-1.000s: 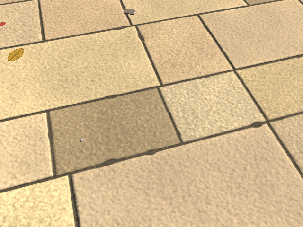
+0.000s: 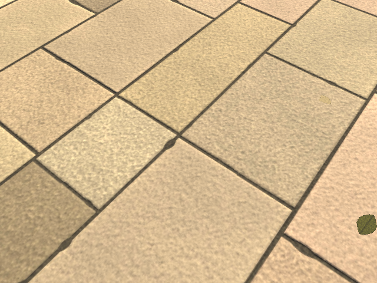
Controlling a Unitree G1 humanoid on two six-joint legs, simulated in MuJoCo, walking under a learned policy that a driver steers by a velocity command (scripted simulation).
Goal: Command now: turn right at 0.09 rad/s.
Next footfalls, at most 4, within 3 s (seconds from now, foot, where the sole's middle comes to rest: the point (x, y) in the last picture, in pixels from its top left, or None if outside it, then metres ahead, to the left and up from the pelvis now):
0.06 right None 0.04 -0.14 -0.78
0.46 left None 0.00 0.10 -0.78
0.94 right None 0.10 -0.11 -0.78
1.50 right None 0.10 -0.15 -0.78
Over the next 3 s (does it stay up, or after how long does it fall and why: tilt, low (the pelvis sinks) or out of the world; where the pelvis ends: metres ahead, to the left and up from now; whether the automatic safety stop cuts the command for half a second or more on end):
stays up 0.80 0.11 -0.01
